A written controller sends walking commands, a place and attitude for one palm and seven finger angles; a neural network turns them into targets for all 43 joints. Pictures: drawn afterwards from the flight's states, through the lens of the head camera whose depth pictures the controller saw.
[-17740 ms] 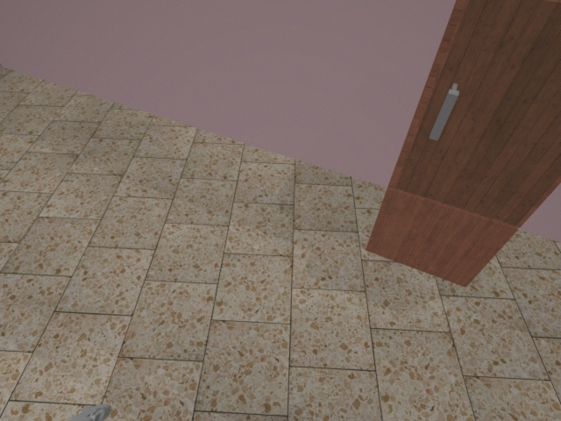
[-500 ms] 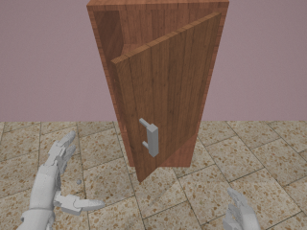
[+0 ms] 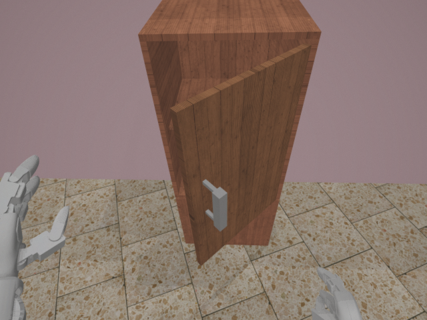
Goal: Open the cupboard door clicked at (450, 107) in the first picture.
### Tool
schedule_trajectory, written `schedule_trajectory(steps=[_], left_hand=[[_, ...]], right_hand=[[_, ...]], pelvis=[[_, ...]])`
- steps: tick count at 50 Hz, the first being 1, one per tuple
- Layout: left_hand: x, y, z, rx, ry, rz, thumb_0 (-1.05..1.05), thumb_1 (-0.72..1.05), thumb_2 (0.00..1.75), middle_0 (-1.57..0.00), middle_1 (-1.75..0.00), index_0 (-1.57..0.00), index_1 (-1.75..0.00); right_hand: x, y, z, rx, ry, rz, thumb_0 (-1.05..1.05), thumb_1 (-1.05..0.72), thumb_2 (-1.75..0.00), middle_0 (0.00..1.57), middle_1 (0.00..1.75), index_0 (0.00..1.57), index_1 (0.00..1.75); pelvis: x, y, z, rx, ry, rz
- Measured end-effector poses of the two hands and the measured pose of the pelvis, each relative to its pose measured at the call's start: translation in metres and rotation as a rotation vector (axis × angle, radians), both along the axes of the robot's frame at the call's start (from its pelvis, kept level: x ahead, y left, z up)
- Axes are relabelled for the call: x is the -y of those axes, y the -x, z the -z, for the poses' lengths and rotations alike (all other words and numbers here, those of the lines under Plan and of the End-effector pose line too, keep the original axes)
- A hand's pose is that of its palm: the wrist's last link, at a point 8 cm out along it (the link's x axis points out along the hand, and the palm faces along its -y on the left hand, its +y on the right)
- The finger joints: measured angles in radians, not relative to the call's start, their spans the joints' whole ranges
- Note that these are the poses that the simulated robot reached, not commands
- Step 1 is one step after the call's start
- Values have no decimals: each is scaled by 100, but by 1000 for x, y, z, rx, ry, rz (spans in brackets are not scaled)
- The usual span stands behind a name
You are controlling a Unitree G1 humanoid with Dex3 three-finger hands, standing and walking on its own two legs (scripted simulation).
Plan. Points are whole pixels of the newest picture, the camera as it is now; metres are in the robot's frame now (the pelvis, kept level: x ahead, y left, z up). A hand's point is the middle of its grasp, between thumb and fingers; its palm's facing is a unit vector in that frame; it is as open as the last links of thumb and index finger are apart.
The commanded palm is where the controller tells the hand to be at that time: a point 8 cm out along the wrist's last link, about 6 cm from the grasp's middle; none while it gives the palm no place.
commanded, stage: draw the hand back to the body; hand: left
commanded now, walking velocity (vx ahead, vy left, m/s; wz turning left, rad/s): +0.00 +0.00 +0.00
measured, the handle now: (214, 205) +0.38 +0.06 -0.02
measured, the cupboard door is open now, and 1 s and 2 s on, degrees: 45 45 45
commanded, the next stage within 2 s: step back with the hand held close in 0.40 s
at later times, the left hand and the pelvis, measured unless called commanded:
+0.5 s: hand (52, 232) +0.18 +0.26 +0.15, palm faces +0.46 -0.79 -0.41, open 7.4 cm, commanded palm +0.14 +0.29 +0.17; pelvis -0.01 -0.01 +0.00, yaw -1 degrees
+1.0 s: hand (26, 254) +0.15 +0.28 +0.15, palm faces +0.36 -0.77 -0.52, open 7.4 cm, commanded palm +0.09 +0.31 +0.17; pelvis -0.06 +0.02 +0.00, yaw -1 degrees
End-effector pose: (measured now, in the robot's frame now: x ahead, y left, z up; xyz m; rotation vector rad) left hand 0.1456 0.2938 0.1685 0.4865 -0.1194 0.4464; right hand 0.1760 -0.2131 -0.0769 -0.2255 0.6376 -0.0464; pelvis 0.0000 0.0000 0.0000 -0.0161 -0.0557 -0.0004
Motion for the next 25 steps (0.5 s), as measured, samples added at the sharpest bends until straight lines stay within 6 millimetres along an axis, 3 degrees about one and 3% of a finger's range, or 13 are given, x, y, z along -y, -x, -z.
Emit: schedule_trajectory(steps=[5, 10, 25], left_hand=[[-9, 5, -10, 35, -20, -41, 1, 73, 82, -21, -30, -21, -30], [-5, 5, -2, 14, 14, -41, 1, 83, 87, -21, -30, -21, -30], [3, 5, -4, 19, 6, -16, 2, 89, 90, -22, -30, -21, -30]], right_hand=[[4, 0, -1, -7, 3, 4, 1, -90, -90, 21, 30, 20, 30], [8, 3, 0, -18, 7, 7, 1, -90, -90, 21, 30, 20, 30], [13, 12, 1, -20, 4, 23, 1, -90, -90, 21, 30, 20, 30]], pelvis=[[2, 2, -1, 9, 0, 2], [3, 4, -2, 12, -1, 3], [8, 7, -3, 23, -1, 9]])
